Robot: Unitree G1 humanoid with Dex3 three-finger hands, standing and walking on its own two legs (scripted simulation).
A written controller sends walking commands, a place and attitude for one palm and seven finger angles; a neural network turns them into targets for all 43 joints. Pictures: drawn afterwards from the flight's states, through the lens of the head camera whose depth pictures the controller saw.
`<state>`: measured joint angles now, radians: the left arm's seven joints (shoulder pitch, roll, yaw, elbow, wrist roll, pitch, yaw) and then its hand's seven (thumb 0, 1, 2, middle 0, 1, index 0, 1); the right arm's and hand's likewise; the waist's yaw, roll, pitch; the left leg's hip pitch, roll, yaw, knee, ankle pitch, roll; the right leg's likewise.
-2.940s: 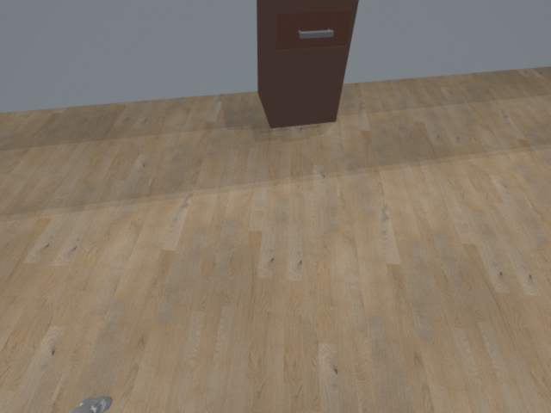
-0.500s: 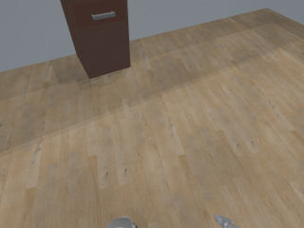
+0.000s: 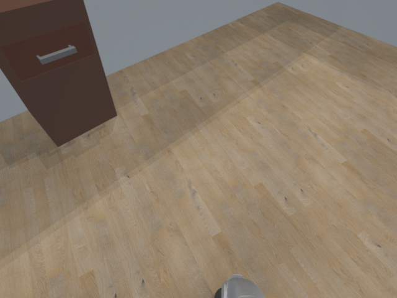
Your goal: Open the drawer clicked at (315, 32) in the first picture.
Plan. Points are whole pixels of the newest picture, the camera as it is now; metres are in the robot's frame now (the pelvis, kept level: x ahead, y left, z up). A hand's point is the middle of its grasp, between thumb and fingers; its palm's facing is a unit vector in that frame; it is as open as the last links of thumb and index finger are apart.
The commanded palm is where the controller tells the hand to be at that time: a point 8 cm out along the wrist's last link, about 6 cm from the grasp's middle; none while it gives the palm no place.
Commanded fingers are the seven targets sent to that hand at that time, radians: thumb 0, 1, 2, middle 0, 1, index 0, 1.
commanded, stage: walk to a spot facing it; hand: left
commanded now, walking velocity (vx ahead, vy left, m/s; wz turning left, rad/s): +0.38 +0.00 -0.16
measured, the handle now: (56, 53) +1.20 +0.68 -0.19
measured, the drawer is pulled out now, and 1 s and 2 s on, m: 0.00 0.00 0.00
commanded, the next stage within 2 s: turn to face it in 1.40 s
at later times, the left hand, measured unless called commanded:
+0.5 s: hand (125, 272) +0.21 +0.17 -0.17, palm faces +0.05 -0.98 -0.17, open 7.3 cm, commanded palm none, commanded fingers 0.00 0.90 0.90 -0.20 -0.30 -0.20 -0.30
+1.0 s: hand (137, 152) +0.56 +0.19 -0.16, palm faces -0.12 -0.97 -0.19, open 7.4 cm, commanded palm none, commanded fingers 0.00 0.90 0.90 -0.20 -0.30 -0.20 -0.30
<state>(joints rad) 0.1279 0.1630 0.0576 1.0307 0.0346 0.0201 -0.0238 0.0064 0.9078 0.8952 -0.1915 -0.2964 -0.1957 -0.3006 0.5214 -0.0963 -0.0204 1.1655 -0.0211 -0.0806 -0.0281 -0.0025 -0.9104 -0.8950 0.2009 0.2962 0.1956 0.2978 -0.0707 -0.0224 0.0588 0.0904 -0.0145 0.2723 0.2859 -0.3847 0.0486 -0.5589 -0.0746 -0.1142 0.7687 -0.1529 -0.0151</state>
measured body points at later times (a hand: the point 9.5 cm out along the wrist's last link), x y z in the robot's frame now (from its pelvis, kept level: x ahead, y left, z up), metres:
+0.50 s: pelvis +0.25 +0.00 +0.00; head +0.27 +0.00 +0.45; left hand +0.21 +0.22 -0.16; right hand +0.32 -0.26 -0.14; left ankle +0.37 +0.14 -0.70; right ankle +0.14 -0.09 -0.73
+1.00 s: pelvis +0.46 +0.02 +0.01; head +0.47 +0.01 +0.46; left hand +0.57 +0.24 -0.14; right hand +0.38 -0.19 -0.15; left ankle +0.40 +0.12 -0.73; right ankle +0.57 -0.14 -0.69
